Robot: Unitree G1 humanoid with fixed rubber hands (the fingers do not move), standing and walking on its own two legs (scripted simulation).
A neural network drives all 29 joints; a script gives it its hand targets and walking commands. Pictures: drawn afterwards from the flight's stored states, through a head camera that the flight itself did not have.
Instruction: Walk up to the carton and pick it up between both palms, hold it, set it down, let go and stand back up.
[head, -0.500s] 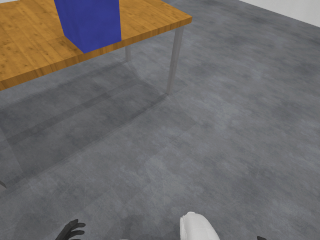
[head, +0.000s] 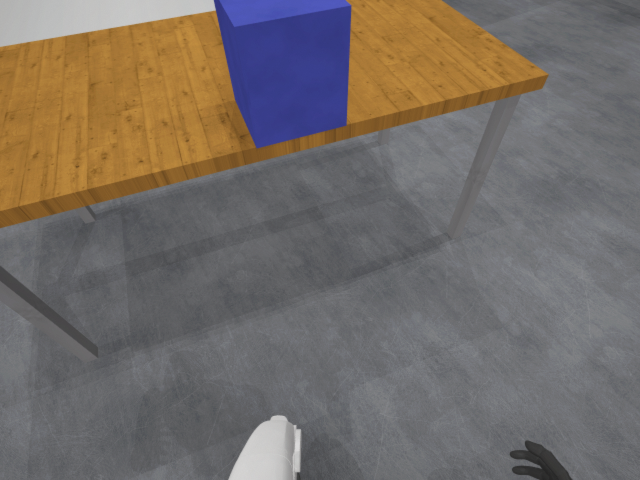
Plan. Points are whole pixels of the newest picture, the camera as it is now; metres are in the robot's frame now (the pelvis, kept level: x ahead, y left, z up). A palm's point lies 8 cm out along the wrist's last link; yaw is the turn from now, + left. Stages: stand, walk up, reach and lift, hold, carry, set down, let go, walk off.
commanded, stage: walk up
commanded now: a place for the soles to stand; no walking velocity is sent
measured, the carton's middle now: (283, 60) +0.86 +0.13 +0.06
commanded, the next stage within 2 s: none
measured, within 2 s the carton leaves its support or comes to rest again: neither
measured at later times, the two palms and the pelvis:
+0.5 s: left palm (183, 362) +0.28 +0.24 -0.10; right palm (550, 368) +0.28 -0.29 -0.08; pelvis +0.19 -0.03 +0.00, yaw +9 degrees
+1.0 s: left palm (248, 372) +0.28 +0.15 -0.14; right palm (493, 212) +0.58 -0.29 -0.09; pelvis +0.36 -0.10 -0.01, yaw +21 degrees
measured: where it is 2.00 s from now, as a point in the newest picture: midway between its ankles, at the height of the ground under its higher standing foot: (373, 389)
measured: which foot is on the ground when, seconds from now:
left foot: up 0.00-0.12, down 0.14-0.62, up 0.64-0.96, down 0.98-1.00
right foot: down 0.00-0.18, up 0.20-0.58, down 0.60-1.00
